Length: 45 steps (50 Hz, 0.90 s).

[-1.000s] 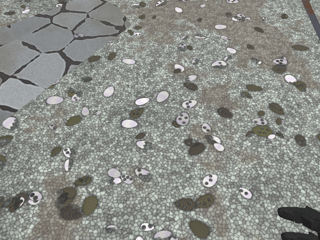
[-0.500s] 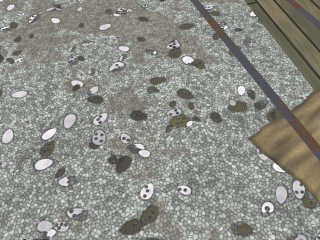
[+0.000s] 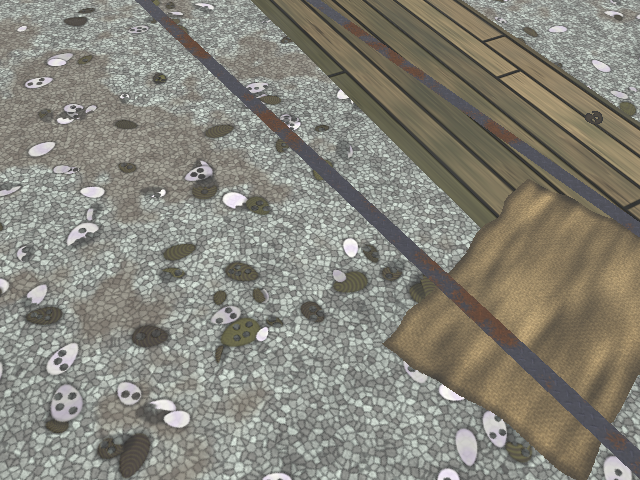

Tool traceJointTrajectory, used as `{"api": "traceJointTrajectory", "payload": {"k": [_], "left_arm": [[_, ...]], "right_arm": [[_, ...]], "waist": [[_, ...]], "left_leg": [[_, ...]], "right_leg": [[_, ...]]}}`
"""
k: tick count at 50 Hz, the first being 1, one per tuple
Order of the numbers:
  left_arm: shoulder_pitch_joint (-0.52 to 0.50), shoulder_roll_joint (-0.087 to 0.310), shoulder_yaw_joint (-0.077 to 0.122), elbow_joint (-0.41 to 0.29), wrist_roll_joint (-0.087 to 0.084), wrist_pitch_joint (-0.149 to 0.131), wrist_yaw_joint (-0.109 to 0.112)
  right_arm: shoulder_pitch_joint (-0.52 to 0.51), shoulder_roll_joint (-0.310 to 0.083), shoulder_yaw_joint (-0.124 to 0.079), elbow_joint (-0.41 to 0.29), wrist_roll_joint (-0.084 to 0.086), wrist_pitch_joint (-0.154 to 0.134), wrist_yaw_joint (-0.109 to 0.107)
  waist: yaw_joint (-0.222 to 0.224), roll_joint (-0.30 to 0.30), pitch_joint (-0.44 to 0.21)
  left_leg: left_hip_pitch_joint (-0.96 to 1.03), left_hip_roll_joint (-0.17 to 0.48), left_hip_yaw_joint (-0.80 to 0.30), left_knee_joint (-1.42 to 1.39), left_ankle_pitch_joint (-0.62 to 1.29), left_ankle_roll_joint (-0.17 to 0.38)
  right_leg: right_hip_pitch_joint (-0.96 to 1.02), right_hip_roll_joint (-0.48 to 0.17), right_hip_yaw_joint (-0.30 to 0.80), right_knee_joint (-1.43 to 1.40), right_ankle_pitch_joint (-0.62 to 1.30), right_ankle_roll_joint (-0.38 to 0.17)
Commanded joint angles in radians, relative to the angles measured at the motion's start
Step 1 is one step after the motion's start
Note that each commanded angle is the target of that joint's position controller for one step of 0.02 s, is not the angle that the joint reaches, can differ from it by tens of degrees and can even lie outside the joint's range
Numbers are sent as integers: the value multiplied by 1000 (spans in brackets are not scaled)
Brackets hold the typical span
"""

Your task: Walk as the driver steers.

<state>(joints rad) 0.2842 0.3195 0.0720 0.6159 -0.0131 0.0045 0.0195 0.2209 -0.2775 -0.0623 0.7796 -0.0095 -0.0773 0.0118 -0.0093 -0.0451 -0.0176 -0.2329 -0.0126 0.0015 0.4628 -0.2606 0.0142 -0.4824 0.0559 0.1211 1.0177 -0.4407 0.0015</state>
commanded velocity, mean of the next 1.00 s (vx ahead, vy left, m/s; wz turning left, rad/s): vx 0.06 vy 0.00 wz -0.09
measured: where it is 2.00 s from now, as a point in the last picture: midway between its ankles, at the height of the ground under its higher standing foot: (344, 448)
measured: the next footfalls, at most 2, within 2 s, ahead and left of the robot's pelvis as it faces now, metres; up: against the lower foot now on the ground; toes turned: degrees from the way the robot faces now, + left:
right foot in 0.26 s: +0.19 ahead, -0.14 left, +0.00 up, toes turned -1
left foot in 0.52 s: +0.16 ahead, +0.12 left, +0.00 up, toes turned -3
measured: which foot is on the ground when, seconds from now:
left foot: down 0.00-0.26, up 0.28-0.50, down 0.52-1.00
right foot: up 0.00-0.24, down 0.26-1.00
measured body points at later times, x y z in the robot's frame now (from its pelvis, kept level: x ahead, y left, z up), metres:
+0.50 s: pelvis +0.11 -0.02 -0.01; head +0.13 -0.03 +0.44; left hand +0.30 +0.20 -0.10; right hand +0.19 -0.30 -0.13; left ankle +0.11 +0.12 -0.73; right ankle +0.15 -0.14 -0.74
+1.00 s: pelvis +0.15 +0.00 +0.00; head +0.15 +0.00 +0.45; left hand +0.26 +0.26 -0.14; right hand +0.21 -0.26 -0.14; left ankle +0.12 +0.12 -0.74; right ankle +0.15 -0.14 -0.74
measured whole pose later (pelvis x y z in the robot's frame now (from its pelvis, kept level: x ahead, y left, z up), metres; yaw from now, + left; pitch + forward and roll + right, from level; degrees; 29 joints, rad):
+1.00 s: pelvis +0.15 +0.00 +0.00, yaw -3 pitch -2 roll +0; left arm 0.16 0.25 0.05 0.95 0.00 0.02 0.04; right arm 0.19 -0.24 -0.01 0.96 -0.01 -0.01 -0.01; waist 0.00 0.00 0.04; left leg -0.14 0.01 0.01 0.49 -0.32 0.00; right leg -0.21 -0.01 0.04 0.49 -0.25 0.03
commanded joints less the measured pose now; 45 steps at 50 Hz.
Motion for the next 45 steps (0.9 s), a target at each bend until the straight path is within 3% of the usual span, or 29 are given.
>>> {"api": "traceJointTrajectory", "payload": {"k": [1,3,6,9,11,12,13,14,15,16,18,20,23,25,26,27,28,29,31,36,45], "left_arm": [[-42,76,26,-82,10,-18,-1],[-66,27,7,-88,12,-19,-5],[-131,-7,-11,-95,11,-18,-18],[-167,25,-1,-100,8,-17,-27],[-121,39,10,-83,12,-20,-28],[-90,71,22,-75,18,-21,-20],[-27,136,35,-76,33,-20,-7],[-14,138,20,-77,53,-12,2],[-2,42,-5,-55,40,-10,-8],[-47,25,-13,-46,30,-13,-19],[-141,56,-6,-40,26,-17,-25],[-203,75,2,-31,33,-14,-21],[-232,41,-6,-9,34,-9,-15],[-228,11,-17,17,26,-7,-16],[-192,-8,-23,41,30,-9,-18],[-162,-4,-23,52,40,-8,-21],[-157,-12,-22,54,40,-4,-17],[-181,12,-17,64,37,-3,-11],[-177,15,-11,82,30,-2,1],[-149,14,-5,142,23,-7,3],[-125,30,1,259,16,5,17]], "right_arm": [[-38,-132,-24,-53,-3,-3,-14],[-37,-143,-26,-33,0,5,-20],[-20,-168,-29,-5,17,24,-25],[14,-192,-32,19,32,35,-19],[-4,-186,-28,25,47,35,-16],[24,-163,-19,38,43,28,-12],[36,-121,-1,24,10,16,-9],[121,-48,30,20,-19,11,-1],[103,-80,27,30,-2,28,1],[63,-128,13,22,17,43,0],[26,-128,6,31,13,70,-17],[55,-107,9,48,7,89,-31],[80,-74,17,70,5,94,-34],[68,-65,21,69,-11,93,-29],[43,-88,20,54,-26,93,-28],[8,-145,11,34,-20,93,-33],[-37,-155,6,43,-8,92,-33],[-61,-118,16,33,-11,84,-31],[-58,-95,24,47,-13,65,-31],[-12,-94,27,83,-1,49,-32],[-15,-87,32,130,4,58,-30]], "waist": [[0,179,46],[0,172,9],[-26,187,-25],[-37,187,-29],[6,168,-38],[23,136,-63],[40,44,-159],[6,-148,-266],[32,-165,-314],[28,-120,-222],[5,-62,-105],[-30,-86,-77],[-39,-99,-96],[-48,-79,-82],[-32,-43,-51],[9,48,3],[33,155,43],[16,145,71],[16,140,63],[-3,76,1],[-1,44,1]], "left_leg": [[154,260,-225,-198,474,173],[141,232,-121,-177,667,175],[114,204,-43,-164,694,158],[144,232,-67,-127,648,156],[134,222,-71,-55,599,127],[103,184,-49,17,585,87],[4,132,-7,155,390,28],[-164,57,10,363,-136,-41],[-177,65,-64,459,-417,-76],[-221,81,-71,500,-445,-88],[-232,95,-60,452,-376,-101],[-108,81,-34,356,-264,-117],[22,64,-4,196,-61,-105],[116,52,6,31,113,-76],[133,87,-39,-15,173,-53],[74,134,-76,-42,124,-16],[-69,128,-83,-71,-104,21],[-127,113,-83,-102,-181,17],[-117,101,-71,-99,-101,-10],[-12,83,-45,-42,91,-15],[26,68,-31,-47,199,-4]], "right_leg": [[-231,-55,4,48,88,42],[-156,-61,-45,-63,145,59],[-2,-65,-105,-274,261,54],[75,-47,-121,-406,293,25],[202,-29,-131,-571,399,-21],[321,-41,-108,-642,518,-54],[520,-185,30,-581,900,-107],[691,-402,252,-523,1188,-282],[641,-434,316,-564,1075,-350],[567,-384,268,-596,915,-317],[423,-310,181,-639,749,-241],[278,-262,112,-671,678,-215],[217,-227,60,-674,528,-200],[167,-186,37,-666,277,-144],[135,-152,25,-659,135,-91],[131,-106,-2,-638,30,-49],[207,-63,-55,-618,74,-16],[255,-62,-58,-584,135,-7],[286,-73,-51,-562,236,-18],[307,-82,-50,-549,407,-18],[349,-88,-55,-554,484,-5]]}}
Keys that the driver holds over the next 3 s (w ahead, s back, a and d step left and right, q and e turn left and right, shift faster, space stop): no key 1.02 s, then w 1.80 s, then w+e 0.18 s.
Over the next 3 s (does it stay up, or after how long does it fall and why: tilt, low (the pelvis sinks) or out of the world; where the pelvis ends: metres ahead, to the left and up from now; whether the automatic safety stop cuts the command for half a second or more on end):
stays up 1.13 -0.05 0.00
